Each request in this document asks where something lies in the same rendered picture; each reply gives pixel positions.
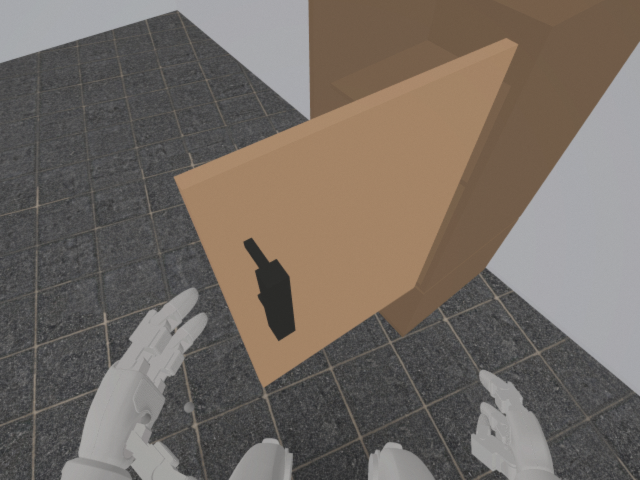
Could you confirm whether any right robot thigh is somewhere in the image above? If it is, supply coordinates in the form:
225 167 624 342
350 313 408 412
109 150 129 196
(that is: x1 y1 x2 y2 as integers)
368 448 435 480

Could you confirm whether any cupboard door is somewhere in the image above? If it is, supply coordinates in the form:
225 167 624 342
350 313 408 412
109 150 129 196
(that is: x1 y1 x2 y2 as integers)
174 38 518 388

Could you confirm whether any right robot hand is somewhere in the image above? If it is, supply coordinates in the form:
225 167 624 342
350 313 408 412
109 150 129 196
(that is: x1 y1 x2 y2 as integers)
471 370 555 480

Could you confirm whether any right robot shin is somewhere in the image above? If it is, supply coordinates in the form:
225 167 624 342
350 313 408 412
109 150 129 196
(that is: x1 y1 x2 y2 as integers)
382 442 403 450

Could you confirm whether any left robot hand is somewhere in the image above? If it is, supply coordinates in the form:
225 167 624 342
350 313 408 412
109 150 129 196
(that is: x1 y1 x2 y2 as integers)
78 287 208 480

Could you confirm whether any left robot forearm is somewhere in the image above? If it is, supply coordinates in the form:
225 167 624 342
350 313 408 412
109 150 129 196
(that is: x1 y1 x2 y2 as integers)
61 457 132 480

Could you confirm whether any handle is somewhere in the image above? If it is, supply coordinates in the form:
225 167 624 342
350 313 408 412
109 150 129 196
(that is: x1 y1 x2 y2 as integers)
244 238 295 341

